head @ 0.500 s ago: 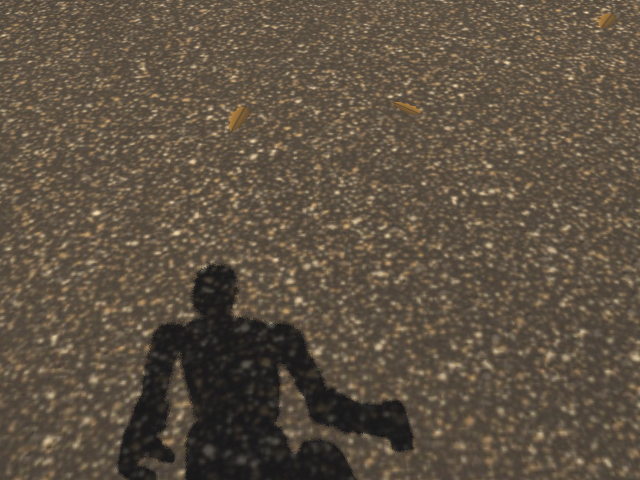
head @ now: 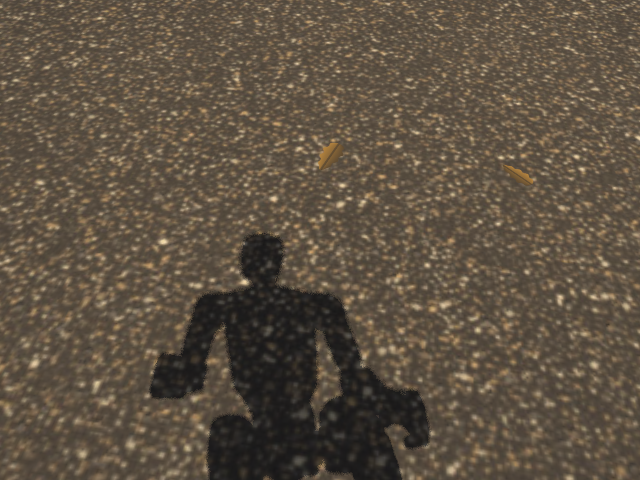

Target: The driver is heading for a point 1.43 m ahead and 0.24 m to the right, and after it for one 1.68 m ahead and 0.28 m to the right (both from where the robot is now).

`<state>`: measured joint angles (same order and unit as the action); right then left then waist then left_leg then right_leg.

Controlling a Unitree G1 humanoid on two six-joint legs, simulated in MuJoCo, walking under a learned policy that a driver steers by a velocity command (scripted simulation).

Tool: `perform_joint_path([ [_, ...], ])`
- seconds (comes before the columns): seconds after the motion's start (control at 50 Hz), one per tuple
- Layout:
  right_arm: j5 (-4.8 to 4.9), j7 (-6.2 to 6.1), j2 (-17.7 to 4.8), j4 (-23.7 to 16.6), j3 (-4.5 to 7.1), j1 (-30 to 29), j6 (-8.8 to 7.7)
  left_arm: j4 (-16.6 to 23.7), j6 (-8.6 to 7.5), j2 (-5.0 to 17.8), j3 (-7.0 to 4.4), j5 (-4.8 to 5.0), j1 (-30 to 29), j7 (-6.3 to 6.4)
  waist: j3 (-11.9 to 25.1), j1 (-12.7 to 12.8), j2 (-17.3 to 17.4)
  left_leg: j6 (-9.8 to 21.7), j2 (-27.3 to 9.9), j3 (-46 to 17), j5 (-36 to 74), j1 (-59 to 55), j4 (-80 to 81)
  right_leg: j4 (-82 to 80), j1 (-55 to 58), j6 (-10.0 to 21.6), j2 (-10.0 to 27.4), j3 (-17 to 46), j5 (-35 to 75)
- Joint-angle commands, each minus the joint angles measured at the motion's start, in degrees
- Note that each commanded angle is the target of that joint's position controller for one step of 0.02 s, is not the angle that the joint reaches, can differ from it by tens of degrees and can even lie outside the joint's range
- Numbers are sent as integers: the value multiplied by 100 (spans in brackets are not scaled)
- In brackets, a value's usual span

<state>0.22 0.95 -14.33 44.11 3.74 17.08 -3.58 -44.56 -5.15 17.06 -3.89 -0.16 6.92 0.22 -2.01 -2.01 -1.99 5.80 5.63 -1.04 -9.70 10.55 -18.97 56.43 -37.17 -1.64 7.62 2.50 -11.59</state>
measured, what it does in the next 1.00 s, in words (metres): walks ahead: right foot, then left foot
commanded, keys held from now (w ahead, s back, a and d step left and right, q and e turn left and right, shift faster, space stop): w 0.66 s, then w+e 0.34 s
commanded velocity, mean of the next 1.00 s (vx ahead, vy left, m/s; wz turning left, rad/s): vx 0.50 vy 0.00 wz -0.04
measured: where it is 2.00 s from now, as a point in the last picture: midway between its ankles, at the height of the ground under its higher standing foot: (374, 248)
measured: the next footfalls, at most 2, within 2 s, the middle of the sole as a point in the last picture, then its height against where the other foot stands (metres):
right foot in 0.28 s outside the picture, level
left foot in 0.82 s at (265, 403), level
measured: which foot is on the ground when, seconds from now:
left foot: down 0.00-0.30, up 0.32-0.80, down 0.82-1.00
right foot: up 0.00-0.26, down 0.28-0.84, up 0.86-1.00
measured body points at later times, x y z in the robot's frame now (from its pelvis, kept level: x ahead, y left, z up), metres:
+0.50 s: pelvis +0.29 -0.07 +0.00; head +0.31 -0.08 +0.45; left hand +0.36 +0.20 -0.12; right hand +0.41 -0.34 -0.12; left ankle +0.29 +0.09 -0.67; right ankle +0.31 -0.15 -0.75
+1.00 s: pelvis +0.56 +0.00 +0.00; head +0.58 +0.01 +0.44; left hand +0.66 +0.27 -0.14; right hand +0.64 -0.28 -0.11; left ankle +0.60 +0.10 -0.75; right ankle +0.52 -0.15 -0.66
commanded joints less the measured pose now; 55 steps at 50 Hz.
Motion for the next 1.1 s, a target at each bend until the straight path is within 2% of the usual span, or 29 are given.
perform_joint_path([
  [0.02, 22, -104, -922, -302, 217, -55, -107, 302, -6, 299, -53, -15, -142, -9, 236, 55, 487, 820, -1384, -838, 1865, -161, 850, -961, -34, -98, -20, -55, 1105],
  [0.1, 46, -120, -983, -109, 211, 258, -96, 446, -69, 194, 15, 64, -798, -110, -6, -246, 590, 654, -1400, -733, 1053, -288, 923, -2152, 201, -27, -258, -176, 2014],
  [0.18, 64, -140, -1018, 114, 228, 562, -23, 623, -144, 284, 19, 77, -1175, -236, -183, -342, 609, 638, -1786, -961, 1347, -1146, 555, -2647, -169, 205, -376, -146, 1532],
  [0.24, 70, -187, -1116, 167, 264, 490, 51, 568, -184, 448, -35, 77, -790, -290, 20, -57, 785, 455, -1890, -980, 2585, -1512, 37, -2841, 411, 469, -569, -275, 860],
  [0.26, 69, -193, -1150, 147, 266, 366, 74, 435, -191, 576, -107, 66, -301, -270, 332, 239, 819, 361, -1742, -842, 3581, -1463, -505, -2950, 1172, 604, -767, -462, 835],
  [0.28, 47, -192, -1040, 110, 209, 295, 87, 195, -190, 820, -220, 32, 536, -233, 924, 641, 703, 202, -1431, -603, 3862, -1076, -1511, -2905, 2474, 814, -710, -431, 1105],
  [0.3, -69, -200, -767, -11, 87, 356, 88, 47, -175, 1182, -290, -42, 1550, -187, 1806, 960, 45, 2, -1020, -361, 2150, 88, -3274, -2720, 4219, 1215, 366, 829, 1234],
  [0.32, 34, -144, -203, -15, -55, 1215, -31, -135, -151, 1406, -351, -25, 1816, -237, 2410, 523, -1677, -363, -15, -390, -2094, 2304, -5104, -3392, 5965, 2102, 1483, 3565, -54],
  [0.34, 105, -115, -793, 45, 33, 811, -118, -94, -138, 845, -200, 120, 1732, -244, 2066, 797, -997, -317, -304, -918, -2338, 2992, -5645, -3816, 5838, 1897, 1342, 3816, -1053],
  [0.36, 193, -86, -1009, -132, 98, 209, -175, -31, -114, 653, -135, 114, 1316, -211, 1214, 784, -598, -285, -595, -724, -1807, 3316, -5639, -3936, 5084, 1645, 1175, 2943, -981],
  [0.38, 158, -104, -954, -205, 79, -110, -202, 42, -86, 615, -105, 48, 926, -196, 764, 620, -80, -296, -889, -506, -1292, 3140, -5364, -4068, 4256, 1522, 969, 2353, -422],
  [0.4, 69, -114, -916, -228, 106, -259, -198, 70, -79, 499, -65, 0, 693, -201, 438, 482, 29, -337, -1056, -431, -1006, 2979, -5021, -4226, 3632, 1509, 782, 1950, 158],
  [0.42, 54, -110, -848, -210, 121, -122, -158, 73, -97, 424, -26, -60, 601, -199, 418, 298, -129, -357, -1200, -451, -818, 2646, -4841, -4364, 3271, 1493, 655, 1677, 527],
  [0.48, 40, -134, -597, -173, 79, 12, -30, -37, -151, 491, -37, 9, 622, -191, 326, 144, -242, -514, -1327, -315, -634, 2469, -4283, -4720, 2826, 1597, 525, 1109, 1077],
  [0.54, -5, -145, -518, -341, 39, -533, -16, -147, -117, 679, -88, 24, 773, -112, 144, 250, -126, -671, -1388, -228, 205, 2808, -3368, -4919, 2839, 1570, 446, 692, 1408],
  [0.62, 19, -72, -363, -489, -32, -1261, -91, -298, -48, 761, -96, 88, 1068, -61, 17, 515, -116, -675, -1179, -12, 1350, 2504, -1939, -4927, 2923, 1328, 199, 159, 1464],
  [0.68, 63, 6, -378, -662, -47, -1793, -135, -483, 25, 800, -106, 134, 1445, -58, -125, 720, -112, -639, -1044, 25, 1439, 2467, -1421, -4762, 3272, 1323, 371, 259, 1356],
  [0.72, 76, 71, -450, -780, -27, -1980, -186, -565, 102, 826, -122, 159, 1547, -34, -194, 680, -150, -557, -967, -56, 1137, 2499, -1135, -4509, 3595, 1282, 545, 462, 1461],
  [0.76, 69, 105, -617, -756, 28, -1779, -243, -577, 162, 932, -168, 171, 1469, 6, -93, 474, -247, -452, -882, -88, 763, 2112, -916, -4186, 3774, 1182, 669, 662, 1700],
  [0.78, 61, 96, -724, -670, 83, -1440, -268, -559, 186, 984, -184, 174, 1350, 19, 79, 241, -298, -375, -771, 8, 636, 1563, -788, -3839, 3728, 1108, 619, 658, 2186],
  [0.8, 38, 55, -941, -452, 204, -716, -281, -536, 197, 890, -146, 157, 1277, 23, 534, -128, -218, -230, -677, 114, 668, 471, -664, -3052, 3503, 959, 335, 481, 2725],
  [0.82, -58, -6, -1291, -264, 327, 282, -284, -411, 181, 582, -28, 62, 1225, 18, 1375, -547, 77, 81, -1347, -466, 835, -1209, -992, -1596, 2607, 742, -14, 243, 1992],
  [0.84, -134, -41, -1841, -157, 462, 813, -219, -285, 81, -63, 161, 61, 1936, 1, 2276, -359, 1507, 887, -2839, -2799, 74, -3386, -731, 575, 386, 309, -904, -232, -626],
  [0.86, -83, -36, -1346, -140, 337, 910, -185, -377, -1, 299, 90, 179, 1851, -21, 2524, -490, 1675, 1049, -3022, -3897, -732, -3335, -69, 1481, -296, 289, -883, 443, -2185],
  [0.88, -45, -50, -1043, -173, 230, 508, -183, -253, -17, 731, -46, 302, 1406, -28, 1562, -462, 1243, 776, -2836, -3066, -989, -2615, 73, 1804, -720, 329, -587, 491, -1847],
  [0.92, -47, -41, -679, -181, 116, -209, -200, -149, 42, 640, -74, 222, 929, 4, 629, -159, 801, 519, -2395, -1818, -488, -1143, 462, 1411, -494, 318, -164, 299, -1006],
  [0.94, -76, -33, -545, -170, 78, -438, -243, -179, 125, 574, -113, 196, 1017, 13, 433, 37, 918, 429, -2216, -1352, -206, -651, 680, 1178, -177, 306, -8, 350, -733],
  [1.0, -96, -38, -614, -58, 133, -651, -336, -126, 333, 264, -92, 200, 1092, 5, 186, 264, 803, 483, -2154, -561, 481, -71, 1096, 939, 71, 216, 82, 318, -309],
  [1.1, -118, -147, -845, 150, 218, -496, -316, 130, 354, 158, -79, 143, 511, -81, -9, 180, 554, 420, -2039, 449, 1068, -317, 1227, -388, -231, 146, 50, 246, 999],
])
Velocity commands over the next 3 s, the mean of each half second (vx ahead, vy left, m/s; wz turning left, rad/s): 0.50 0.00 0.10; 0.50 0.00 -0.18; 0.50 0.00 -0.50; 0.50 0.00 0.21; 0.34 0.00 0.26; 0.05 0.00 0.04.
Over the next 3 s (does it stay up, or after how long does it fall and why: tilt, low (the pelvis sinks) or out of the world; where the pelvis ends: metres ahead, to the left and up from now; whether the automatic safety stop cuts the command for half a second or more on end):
stays up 1.42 -0.23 -0.01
